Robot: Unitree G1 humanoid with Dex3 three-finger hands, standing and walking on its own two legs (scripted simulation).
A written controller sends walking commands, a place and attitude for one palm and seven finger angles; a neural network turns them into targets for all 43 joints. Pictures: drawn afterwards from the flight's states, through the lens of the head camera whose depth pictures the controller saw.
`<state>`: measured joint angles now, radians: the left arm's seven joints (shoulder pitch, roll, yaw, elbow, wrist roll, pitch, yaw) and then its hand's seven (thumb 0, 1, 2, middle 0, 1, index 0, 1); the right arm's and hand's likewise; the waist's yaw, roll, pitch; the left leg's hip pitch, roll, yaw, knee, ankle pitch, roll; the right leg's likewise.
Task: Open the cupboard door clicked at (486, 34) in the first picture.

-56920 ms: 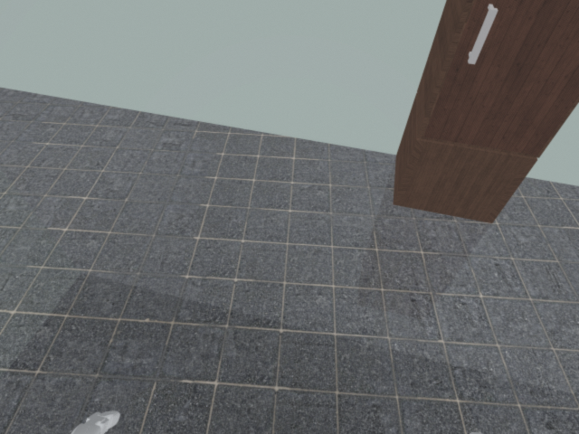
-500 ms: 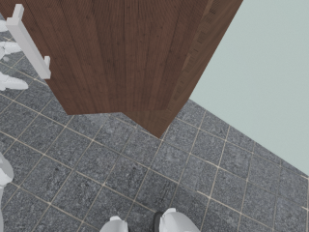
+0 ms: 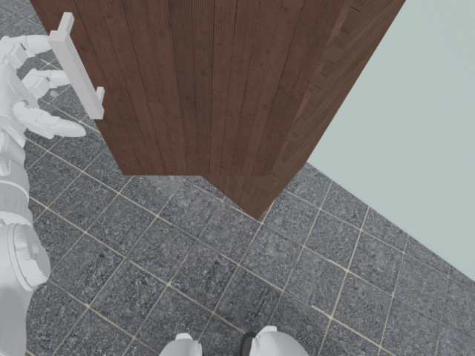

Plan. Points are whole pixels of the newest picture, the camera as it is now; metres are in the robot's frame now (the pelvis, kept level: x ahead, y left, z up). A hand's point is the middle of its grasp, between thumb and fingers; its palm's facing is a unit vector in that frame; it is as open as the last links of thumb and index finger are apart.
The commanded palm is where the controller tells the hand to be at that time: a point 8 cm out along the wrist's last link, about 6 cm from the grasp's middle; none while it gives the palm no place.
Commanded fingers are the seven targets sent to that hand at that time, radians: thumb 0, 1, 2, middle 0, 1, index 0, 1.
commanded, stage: slide the fingers in behind the handle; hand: left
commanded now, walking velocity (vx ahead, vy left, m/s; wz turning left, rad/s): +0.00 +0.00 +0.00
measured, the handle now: (83, 71) +0.54 +0.23 +0.10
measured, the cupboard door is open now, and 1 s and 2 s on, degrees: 42 42 43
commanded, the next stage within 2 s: close the thumb around the handle in 0.86 s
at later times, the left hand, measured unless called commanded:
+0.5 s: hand (93, 91) +0.49 +0.21 +0.11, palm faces +0.01 -1.00 -0.04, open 14.0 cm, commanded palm +0.47 +0.25 +0.10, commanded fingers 0.00 -0.50 0.30 -0.30 -1.20 -0.30 -1.20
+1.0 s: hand (88, 94) +0.49 +0.21 +0.11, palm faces -0.01 -1.00 -0.01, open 14.0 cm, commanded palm +0.47 +0.26 +0.10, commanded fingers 0.00 -0.33 0.37 -0.31 -1.22 -0.31 -1.22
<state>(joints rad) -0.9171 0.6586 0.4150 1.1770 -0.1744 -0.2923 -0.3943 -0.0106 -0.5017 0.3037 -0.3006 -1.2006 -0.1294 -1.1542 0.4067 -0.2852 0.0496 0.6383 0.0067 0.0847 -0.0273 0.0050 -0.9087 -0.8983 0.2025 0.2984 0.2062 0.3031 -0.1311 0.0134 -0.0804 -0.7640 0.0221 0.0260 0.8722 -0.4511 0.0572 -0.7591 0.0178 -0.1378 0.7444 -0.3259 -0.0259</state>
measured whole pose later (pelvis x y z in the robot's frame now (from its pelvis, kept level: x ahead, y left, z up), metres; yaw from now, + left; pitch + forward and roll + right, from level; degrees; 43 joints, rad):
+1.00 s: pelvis -0.01 -0.01 +0.00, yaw -2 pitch +18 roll -3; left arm -0.88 0.61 0.44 1.15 -0.14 -0.33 -0.37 -0.01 -0.50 0.30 -0.30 -1.20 -0.30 -1.20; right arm 0.42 -0.30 0.04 0.61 0.02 0.06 -0.03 0.01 -0.91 -0.90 0.20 0.30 0.20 0.30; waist -0.15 0.01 -0.08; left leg -0.74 0.03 0.07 0.85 -0.43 0.05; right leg -0.76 0.03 -0.10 0.75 -0.31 -0.04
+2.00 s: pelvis -0.01 -0.01 +0.00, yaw -2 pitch +18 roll -2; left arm -0.81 0.57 0.44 1.09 -0.17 -0.32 -0.36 0.01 0.75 0.80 -0.36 -1.35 -0.36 -1.35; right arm 0.42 -0.29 0.04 0.59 0.02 0.06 -0.02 0.01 -0.91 -0.90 0.20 0.30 0.21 0.30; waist -0.14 0.02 -0.09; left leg -0.71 0.03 0.08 0.83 -0.43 0.05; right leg -0.75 0.03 -0.08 0.75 -0.31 -0.03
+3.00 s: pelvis -0.01 -0.03 +0.02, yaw -1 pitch +8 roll +0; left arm -0.27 0.11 0.22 0.48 -0.12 -0.29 0.30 -0.01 0.75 0.80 -0.34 -1.35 -0.33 -1.32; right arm 0.35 -0.26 -0.03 0.70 -0.02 -0.03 -0.01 0.01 -0.91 -0.90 0.20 0.30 0.20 0.30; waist -0.02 0.04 -0.09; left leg -0.46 0.02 0.07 0.67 -0.36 0.02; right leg -0.52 0.03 -0.09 0.65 -0.28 -0.06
